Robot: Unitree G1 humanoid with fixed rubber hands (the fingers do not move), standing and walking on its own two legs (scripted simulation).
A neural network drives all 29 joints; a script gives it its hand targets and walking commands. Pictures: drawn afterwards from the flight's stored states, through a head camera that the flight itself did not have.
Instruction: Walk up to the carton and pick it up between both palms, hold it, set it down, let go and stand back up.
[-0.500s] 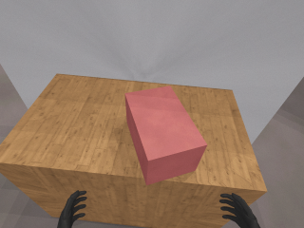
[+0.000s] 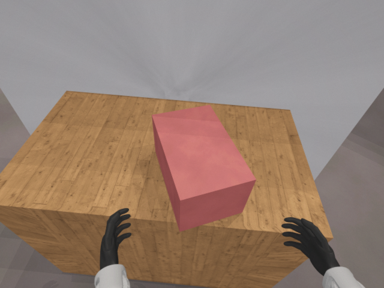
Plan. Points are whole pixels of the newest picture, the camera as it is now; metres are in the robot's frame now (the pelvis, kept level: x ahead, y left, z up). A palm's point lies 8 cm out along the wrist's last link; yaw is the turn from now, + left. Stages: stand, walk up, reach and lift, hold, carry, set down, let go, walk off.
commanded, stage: reach and lift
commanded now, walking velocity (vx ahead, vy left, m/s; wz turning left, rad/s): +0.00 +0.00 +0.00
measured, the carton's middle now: (196, 162) +0.45 +0.01 -0.04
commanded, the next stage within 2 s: none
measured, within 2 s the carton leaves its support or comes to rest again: neither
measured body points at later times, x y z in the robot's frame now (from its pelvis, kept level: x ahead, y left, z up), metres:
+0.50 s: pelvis -0.01 +0.00 +0.00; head +0.00 +0.01 +0.45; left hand +0.25 +0.19 +0.01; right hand +0.29 -0.23 +0.00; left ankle -0.03 +0.15 -0.74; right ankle +0.00 -0.08 -0.74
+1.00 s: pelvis -0.01 +0.00 +0.00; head +0.01 +0.00 +0.45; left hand +0.28 +0.20 +0.04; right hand +0.35 -0.19 +0.03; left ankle -0.03 +0.15 -0.74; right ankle +0.00 -0.08 -0.74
